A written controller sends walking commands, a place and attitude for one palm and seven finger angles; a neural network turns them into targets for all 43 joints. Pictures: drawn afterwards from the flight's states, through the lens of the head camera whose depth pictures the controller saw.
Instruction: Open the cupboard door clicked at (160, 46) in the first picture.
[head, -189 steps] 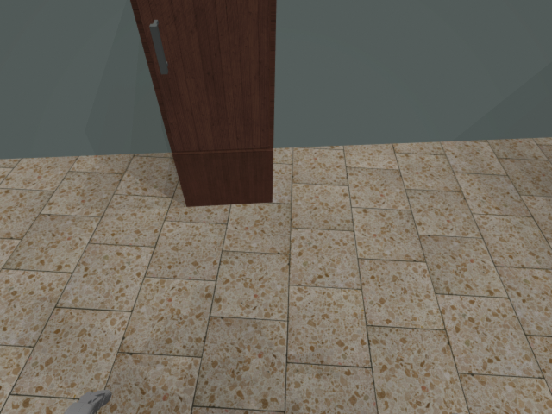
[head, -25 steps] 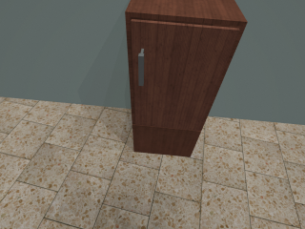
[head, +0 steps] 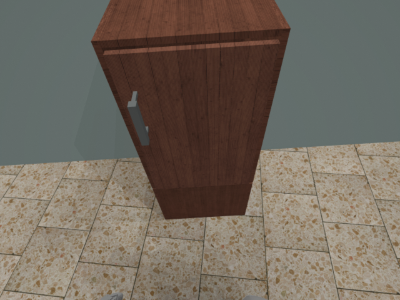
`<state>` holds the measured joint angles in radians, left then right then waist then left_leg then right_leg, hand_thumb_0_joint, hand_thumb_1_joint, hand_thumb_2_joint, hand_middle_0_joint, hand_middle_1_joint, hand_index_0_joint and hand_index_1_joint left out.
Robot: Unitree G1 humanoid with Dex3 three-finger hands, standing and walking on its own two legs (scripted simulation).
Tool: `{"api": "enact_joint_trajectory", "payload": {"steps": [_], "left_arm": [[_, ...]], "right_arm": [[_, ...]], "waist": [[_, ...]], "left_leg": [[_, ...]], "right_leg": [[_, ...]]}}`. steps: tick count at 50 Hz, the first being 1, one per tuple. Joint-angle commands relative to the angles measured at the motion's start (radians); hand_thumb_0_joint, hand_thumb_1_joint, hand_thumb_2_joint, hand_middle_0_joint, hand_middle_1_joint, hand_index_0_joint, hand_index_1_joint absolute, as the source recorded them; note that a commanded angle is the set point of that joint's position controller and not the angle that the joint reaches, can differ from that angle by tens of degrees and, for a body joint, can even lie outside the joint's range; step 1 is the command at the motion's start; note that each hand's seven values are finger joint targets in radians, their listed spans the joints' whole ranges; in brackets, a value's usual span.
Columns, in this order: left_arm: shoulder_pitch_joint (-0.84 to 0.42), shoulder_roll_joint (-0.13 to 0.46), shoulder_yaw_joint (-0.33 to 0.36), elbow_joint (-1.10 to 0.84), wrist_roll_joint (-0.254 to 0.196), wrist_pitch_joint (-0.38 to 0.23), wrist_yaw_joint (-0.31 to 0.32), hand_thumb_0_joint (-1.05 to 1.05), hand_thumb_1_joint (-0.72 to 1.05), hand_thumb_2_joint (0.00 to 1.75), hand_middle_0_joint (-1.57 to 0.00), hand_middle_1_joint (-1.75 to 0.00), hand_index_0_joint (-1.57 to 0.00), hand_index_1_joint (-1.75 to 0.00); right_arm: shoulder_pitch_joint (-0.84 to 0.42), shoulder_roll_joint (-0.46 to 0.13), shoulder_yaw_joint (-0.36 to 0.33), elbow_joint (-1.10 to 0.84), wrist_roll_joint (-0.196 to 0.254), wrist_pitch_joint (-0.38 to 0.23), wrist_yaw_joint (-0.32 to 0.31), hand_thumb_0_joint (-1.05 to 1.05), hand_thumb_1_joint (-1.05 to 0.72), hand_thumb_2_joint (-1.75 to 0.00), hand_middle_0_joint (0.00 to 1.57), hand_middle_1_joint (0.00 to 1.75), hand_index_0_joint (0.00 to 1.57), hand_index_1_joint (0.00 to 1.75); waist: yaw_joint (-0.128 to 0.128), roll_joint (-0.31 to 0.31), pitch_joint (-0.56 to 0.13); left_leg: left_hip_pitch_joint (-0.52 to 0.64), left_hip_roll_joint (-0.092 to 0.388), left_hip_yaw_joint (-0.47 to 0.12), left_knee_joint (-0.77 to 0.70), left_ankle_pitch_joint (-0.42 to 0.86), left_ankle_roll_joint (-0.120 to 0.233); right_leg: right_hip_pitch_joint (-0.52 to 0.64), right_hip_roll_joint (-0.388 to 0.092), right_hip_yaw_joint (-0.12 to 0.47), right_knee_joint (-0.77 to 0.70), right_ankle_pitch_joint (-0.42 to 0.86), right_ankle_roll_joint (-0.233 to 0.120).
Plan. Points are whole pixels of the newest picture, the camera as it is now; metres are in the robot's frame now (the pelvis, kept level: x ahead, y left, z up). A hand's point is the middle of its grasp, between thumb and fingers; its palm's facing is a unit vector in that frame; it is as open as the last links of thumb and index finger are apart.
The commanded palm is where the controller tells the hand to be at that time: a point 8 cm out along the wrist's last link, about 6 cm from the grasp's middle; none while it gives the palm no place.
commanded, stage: come to a stop and stand still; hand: left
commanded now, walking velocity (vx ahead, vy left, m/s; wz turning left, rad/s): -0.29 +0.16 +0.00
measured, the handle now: (140, 119) +0.53 +0.17 +0.03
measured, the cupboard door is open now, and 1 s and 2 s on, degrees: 0 0 0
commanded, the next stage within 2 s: look again from close up in 1.26 s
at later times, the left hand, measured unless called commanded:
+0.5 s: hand out of the picture -0.03 +0.26 -0.17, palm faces +0.09 -0.97 -0.21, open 7.4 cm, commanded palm none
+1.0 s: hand out of the picture -0.10 +0.19 -0.16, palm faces +0.03 -0.99 -0.17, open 7.4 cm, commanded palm none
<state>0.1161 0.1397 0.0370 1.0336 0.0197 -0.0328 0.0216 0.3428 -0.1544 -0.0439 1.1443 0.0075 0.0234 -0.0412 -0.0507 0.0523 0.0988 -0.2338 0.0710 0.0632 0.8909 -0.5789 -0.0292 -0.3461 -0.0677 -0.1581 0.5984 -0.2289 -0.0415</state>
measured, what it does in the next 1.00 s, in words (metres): steps on the spot: left foot, then right foot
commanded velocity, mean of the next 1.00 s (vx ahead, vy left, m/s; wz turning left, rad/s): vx -0.02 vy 0.01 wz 0.00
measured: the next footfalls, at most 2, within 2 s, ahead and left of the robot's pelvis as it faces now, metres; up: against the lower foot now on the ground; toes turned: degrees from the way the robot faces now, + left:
left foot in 0.30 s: +0.01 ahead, +0.14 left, +0.00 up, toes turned +5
right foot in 0.66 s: -0.08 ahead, -0.06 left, +0.00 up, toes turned -2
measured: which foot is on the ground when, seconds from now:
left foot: up 0.00-0.28, down 0.30-1.00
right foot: down 0.00-0.30, up 0.32-0.64, down 0.66-1.00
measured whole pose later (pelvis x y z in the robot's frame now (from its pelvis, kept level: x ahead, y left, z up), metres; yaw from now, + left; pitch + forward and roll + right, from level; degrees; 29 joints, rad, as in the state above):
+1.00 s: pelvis -0.09 +0.04 +0.01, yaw +0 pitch -2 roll +0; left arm 0.31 0.11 0.00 1.14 0.01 0.01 0.04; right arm 0.33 -0.13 -0.01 1.17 -0.01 0.02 -0.03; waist -0.03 0.00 0.01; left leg -0.23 0.00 0.10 0.37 -0.11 0.03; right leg -0.11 0.00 -0.04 0.43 -0.28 -0.02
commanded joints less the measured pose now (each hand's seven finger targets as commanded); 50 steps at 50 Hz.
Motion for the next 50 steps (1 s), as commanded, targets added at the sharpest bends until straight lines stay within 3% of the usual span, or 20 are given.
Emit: {"api": "enact_joint_trajectory", "payload": {"steps": [1,8,10,12,13,14,15,16,18,20,22,27,29,31,32,33,35,37,43,50], "left_arm": [[0.085,0.181,0.046,-0.036,0.006,0.032,0.034,0.00,0.90,0.90,-0.20,-0.30,-0.20,-0.30],[0.031,0.196,0.060,-0.098,0.015,0.051,0.032,0.00,0.90,0.90,-0.20,-0.30,-0.20,-0.30],[0.025,0.195,0.061,-0.103,0.017,0.054,0.028,0.00,0.90,0.90,-0.20,-0.30,-0.20,-0.30],[0.019,0.192,0.060,-0.105,0.012,0.060,0.024,0.00,0.90,0.90,-0.20,-0.30,-0.20,-0.30],[0.020,0.176,0.057,-0.106,0.005,0.066,0.020,0.00,0.90,0.90,-0.20,-0.30,-0.20,-0.30],[0.044,0.125,0.048,-0.114,-0.005,0.074,0.014,0.00,0.90,0.90,-0.20,-0.30,-0.20,-0.30],[0.038,0.080,0.041,-0.131,-0.009,0.083,0.010,0.00,0.90,0.90,-0.20,-0.30,-0.20,-0.30],[0.038,0.105,0.045,-0.133,-0.002,0.089,0.012,0.00,0.90,0.90,-0.20,-0.30,-0.20,-0.30],[0.074,0.121,0.058,-0.090,0.011,0.102,0.007,0.00,0.90,0.90,-0.20,-0.30,-0.20,-0.30],[0.146,0.117,0.054,-0.055,0.010,0.091,0.003,0.00,0.90,0.90,-0.20,-0.30,-0.20,-0.30],[0.166,0.113,0.042,-0.035,0.006,0.078,0.002,0.00,0.90,0.90,-0.20,-0.30,-0.20,-0.30],[0.140,0.088,0.010,-0.029,-0.003,0.064,0.006,0.00,0.90,0.90,-0.20,-0.30,-0.20,-0.30],[0.168,0.083,0.003,-0.005,-0.006,0.062,0.010,0.00,0.90,0.90,-0.20,-0.30,-0.20,-0.30],[0.235,0.085,-0.001,0.036,-0.007,0.053,0.016,0.00,0.90,0.90,-0.20,-0.30,-0.20,-0.30],[0.265,0.092,-0.004,0.056,-0.006,0.045,0.019,0.00,0.90,0.90,-0.20,-0.30,-0.20,-0.30],[0.267,0.109,-0.005,0.065,-0.005,0.038,0.024,0.00,0.90,0.90,-0.20,-0.30,-0.20,-0.30],[0.241,0.119,-0.015,0.067,-0.009,0.030,0.024,0.00,0.90,0.90,-0.20,-0.30,-0.20,-0.30],[0.219,0.100,-0.019,0.074,-0.009,0.023,0.023,0.00,0.90,0.90,-0.20,-0.30,-0.20,-0.30],[0.242,0.083,-0.022,0.077,-0.010,0.034,0.026,0.00,0.90,0.90,-0.20,-0.30,-0.20,-0.30],[0.284,0.065,-0.017,0.084,-0.009,0.038,0.023,0.00,0.90,0.90,-0.20,-0.30,-0.20,-0.30]], "right_arm": [[0.042,-0.030,-0.019,-0.056,-0.005,0.008,0.000,0.00,-0.90,-0.90,0.20,0.30,0.20,0.30],[-0.015,-0.036,-0.029,-0.121,-0.017,0.026,0.019,0.00,-0.90,-0.90,0.20,0.30,0.20,0.30],[-0.010,-0.040,-0.030,-0.132,-0.018,0.018,0.021,0.00,-0.90,-0.90,0.20,0.30,0.20,0.30],[0.031,-0.043,-0.027,-0.127,-0.019,0.007,0.022,0.00,-0.90,-0.90,0.20,0.30,0.20,0.30],[0.056,-0.058,-0.027,-0.123,-0.020,-0.001,0.023,0.00,-0.90,-0.90,0.20,0.30,0.20,0.30],[0.043,-0.120,-0.037,-0.135,-0.028,-0.011,0.022,0.00,-0.90,-0.90,0.20,0.30,0.20,0.30],[-0.010,-0.199,-0.049,-0.179,-0.039,-0.011,0.019,0.00,-0.90,-0.90,0.20,0.30,0.20,0.30],[-0.093,-0.208,-0.042,-0.213,-0.041,-0.006,0.016,0.00,-0.90,-0.90,0.20,0.30,0.20,0.30],[-0.189,-0.166,-0.030,-0.221,-0.042,-0.011,0.001,0.00,-0.90,-0.90,0.20,0.30,0.20,0.30],[-0.193,-0.145,-0.018,-0.221,-0.036,-0.019,-0.002,0.00,-0.90,-0.90,0.20,0.30,0.20,0.30],[-0.147,-0.134,-0.014,-0.203,-0.026,-0.030,-0.004,0.00,-0.90,-0.90,0.20,0.30,0.20,0.30],[-0.055,-0.132,-0.015,-0.139,-0.023,-0.034,-0.006,0.00,-0.90,-0.90,0.20,0.30,0.20,0.30],[-0.036,-0.139,-0.017,-0.114,-0.021,-0.032,-0.002,0.00,-0.90,-0.90,0.20,0.30,0.20,0.30],[-0.049,-0.132,-0.013,-0.098,-0.013,-0.033,0.003,0.00,-0.90,-0.90,0.20,0.30,0.20,0.30],[-0.049,-0.116,-0.009,-0.091,-0.008,-0.035,0.005,0.00,-0.90,-0.90,0.20,0.30,0.20,0.30],[-0.051,-0.093,-0.004,-0.088,-0.002,-0.036,0.008,0.00,-0.90,-0.90,0.20,0.30,0.20,0.30],[-0.060,-0.072,0.006,-0.080,-0.002,-0.035,0.015,0.00,-0.90,-0.90,0.20,0.30,0.20,0.30],[-0.049,-0.076,0.009,-0.057,-0.012,-0.028,0.015,0.00,-0.90,-0.90,0.20,0.30,0.20,0.30],[-0.013,-0.074,0.018,-0.015,-0.015,-0.019,0.014,0.00,-0.90,-0.90,0.20,0.30,0.20,0.30],[0.029,-0.054,0.017,-0.004,-0.021,-0.013,0.010,0.00,-0.90,-0.90,0.20,0.30,0.20,0.30]], "waist": [[0.059,-0.170,-0.140],[0.054,-0.207,-0.159],[0.047,-0.227,-0.167],[0.024,-0.202,-0.176],[0.010,-0.160,-0.167],[0.016,0.053,-0.134],[0.017,0.280,-0.056],[0.040,0.211,-0.019],[0.074,0.159,-0.009],[0.088,0.078,-0.042],[0.073,0.013,-0.101],[0.023,0.070,-0.160],[0.024,0.070,-0.154],[0.053,0.051,-0.167],[0.059,0.003,-0.168],[0.048,-0.044,-0.137],[0.032,-0.082,-0.085],[0.027,-0.205,-0.053],[0.033,-0.072,0.046],[0.042,-0.039,0.048]], "left_leg": [[-0.125,-0.003,-0.056,0.150,0.012,0.000],[-0.104,-0.024,-0.031,0.041,0.106,-0.015],[-0.071,-0.028,-0.016,-0.068,0.141,-0.010],[0.036,-0.036,0.009,-0.274,0.273,-0.005],[0.105,-0.023,-0.002,-0.405,0.350,0.000],[0.096,0.100,-0.175,-0.551,0.314,0.036],[-0.077,0.281,-0.396,-0.707,0.332,0.107],[-0.216,0.310,-0.397,-0.733,0.292,0.165],[-0.228,0.207,-0.266,-0.728,0.249,0.138],[-0.101,0.157,-0.192,-0.682,0.313,0.137],[0.044,0.144,-0.169,-0.656,0.444,0.146],[0.232,0.187,-0.216,-0.626,0.649,0.201],[0.221,0.177,-0.224,-0.624,0.669,0.189],[0.188,0.148,-0.202,-0.592,0.663,0.158],[0.144,0.116,-0.172,-0.569,0.613,0.120],[0.076,0.078,-0.132,-0.555,0.538,0.080],[0.086,0.025,-0.102,-0.568,0.436,0.048],[0.111,0.027,-0.086,-0.552,0.468,0.051],[0.065,0.033,-0.106,-0.614,0.300,0.052],[0.003,0.030,-0.121,-0.629,0.203,0.050]], "right_leg": [[0.180,-0.309,0.217,-0.195,0.786,-0.175],[0.092,-0.282,0.195,-0.241,0.462,-0.147],[0.088,-0.263,0.204,-0.240,0.339,-0.133],[0.041,-0.227,0.192,-0.193,0.181,-0.087],[-0.016,-0.190,0.170,-0.139,0.060,-0.047],[-0.107,-0.089,0.108,-0.004,-0.114,0.006],[-0.145,0.032,0.059,0.174,-0.298,0.059],[-0.071,0.021,0.163,0.293,-0.293,0.046],[-0.070,0.034,0.214,0.440,-0.197,0.047],[-0.121,0.046,0.210,0.495,-0.142,0.057],[-0.142,0.036,0.199,0.444,-0.126,0.073],[-0.037,0.016,0.153,0.095,-0.242,0.078],[0.033,0.026,0.143,-0.023,-0.211,0.070],[0.138,0.021,0.141,-0.198,-0.070,0.062],[0.206,0.006,0.153,-0.292,0.039,0.055],[0.239,-0.044,0.216,-0.302,0.099,0.034],[0.155,-0.103,0.253,-0.306,0.086,-0.003],[0.109,-0.074,0.242,-0.312,0.062,0.001],[0.037,-0.038,0.227,-0.322,-0.136,0.010],[0.030,-0.019,0.227,-0.314,-0.211,0.004]]}}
